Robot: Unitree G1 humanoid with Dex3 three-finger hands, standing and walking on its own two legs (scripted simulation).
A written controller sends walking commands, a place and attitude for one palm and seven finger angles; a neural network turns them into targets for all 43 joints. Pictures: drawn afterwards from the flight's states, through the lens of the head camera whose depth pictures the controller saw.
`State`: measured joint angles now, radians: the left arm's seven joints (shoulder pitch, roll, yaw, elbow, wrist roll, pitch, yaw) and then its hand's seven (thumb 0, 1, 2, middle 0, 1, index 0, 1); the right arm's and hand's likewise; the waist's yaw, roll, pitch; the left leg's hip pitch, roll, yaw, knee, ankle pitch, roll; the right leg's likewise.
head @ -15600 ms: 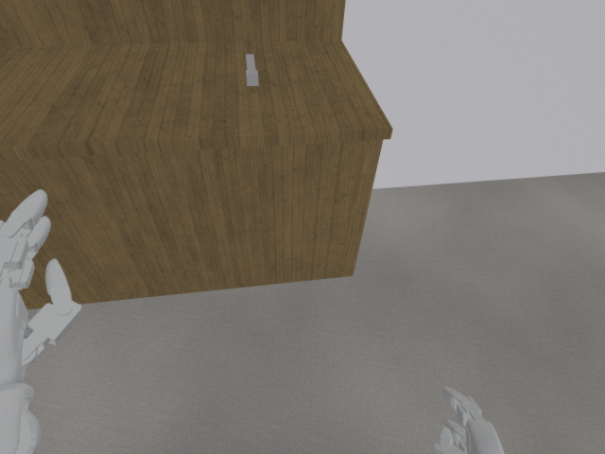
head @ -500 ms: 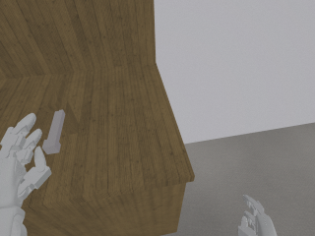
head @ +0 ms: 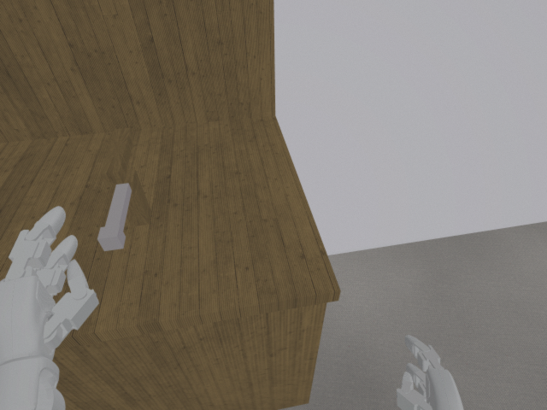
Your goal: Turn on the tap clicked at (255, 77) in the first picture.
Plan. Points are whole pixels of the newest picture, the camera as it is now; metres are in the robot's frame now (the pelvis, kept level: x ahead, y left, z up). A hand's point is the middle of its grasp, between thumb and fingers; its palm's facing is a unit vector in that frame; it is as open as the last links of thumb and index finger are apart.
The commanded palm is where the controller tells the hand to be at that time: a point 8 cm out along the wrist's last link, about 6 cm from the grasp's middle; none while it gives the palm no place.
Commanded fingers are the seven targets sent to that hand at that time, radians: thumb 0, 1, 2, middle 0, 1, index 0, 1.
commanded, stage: turn the palm inward beside the body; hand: left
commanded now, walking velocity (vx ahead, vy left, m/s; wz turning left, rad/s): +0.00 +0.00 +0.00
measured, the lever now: (112, 238) +0.31 +0.30 +0.10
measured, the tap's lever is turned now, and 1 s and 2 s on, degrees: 0 0 0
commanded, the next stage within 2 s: reach beside the lever's end, fingers flat in 0.60 s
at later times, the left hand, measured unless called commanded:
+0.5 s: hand (109, 294) +0.19 +0.22 +0.16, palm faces +0.48 -0.87 -0.13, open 7.4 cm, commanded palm +0.14 +0.26 +0.16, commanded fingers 0.00 0.90 0.90 -0.20 -0.30 -0.20 -0.30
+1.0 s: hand (103, 291) +0.20 +0.23 +0.15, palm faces +0.51 -0.85 -0.14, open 7.4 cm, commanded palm +0.15 +0.27 +0.15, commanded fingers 0.00 0.90 0.90 -0.20 -0.30 -0.20 -0.30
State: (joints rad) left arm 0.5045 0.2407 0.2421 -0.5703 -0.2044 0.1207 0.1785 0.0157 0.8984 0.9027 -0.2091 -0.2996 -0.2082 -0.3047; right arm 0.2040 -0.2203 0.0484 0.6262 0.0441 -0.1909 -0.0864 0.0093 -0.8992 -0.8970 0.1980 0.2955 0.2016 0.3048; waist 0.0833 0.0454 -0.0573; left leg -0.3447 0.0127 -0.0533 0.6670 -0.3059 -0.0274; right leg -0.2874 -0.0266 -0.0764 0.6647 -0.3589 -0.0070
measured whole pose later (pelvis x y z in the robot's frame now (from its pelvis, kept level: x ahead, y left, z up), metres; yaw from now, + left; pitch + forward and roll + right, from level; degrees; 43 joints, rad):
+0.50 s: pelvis +0.01 -0.01 +0.00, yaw +1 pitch -1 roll +0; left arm 0.51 0.22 0.23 -0.58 -0.23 0.19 0.18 0.02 0.90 0.90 -0.21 -0.30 -0.21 -0.30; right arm 0.20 -0.24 0.04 0.64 0.05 -0.23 -0.10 0.01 -0.90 -0.90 0.20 0.30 0.20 0.30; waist 0.09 0.06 -0.06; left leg -0.32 0.02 -0.07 0.65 -0.31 -0.04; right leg -0.26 -0.02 -0.09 0.66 -0.38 -0.02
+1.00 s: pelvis +0.02 -0.02 +0.00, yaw +1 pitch -1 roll +0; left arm 0.53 0.22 0.28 -0.51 -0.24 0.12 0.16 0.02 0.90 0.90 -0.21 -0.30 -0.21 -0.30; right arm 0.22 -0.24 0.02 0.64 0.04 -0.21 -0.10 0.01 -0.90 -0.90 0.20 0.30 0.20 0.30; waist 0.09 0.06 -0.06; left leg -0.30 0.03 -0.07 0.64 -0.33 -0.05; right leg -0.25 -0.01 -0.09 0.64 -0.39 -0.03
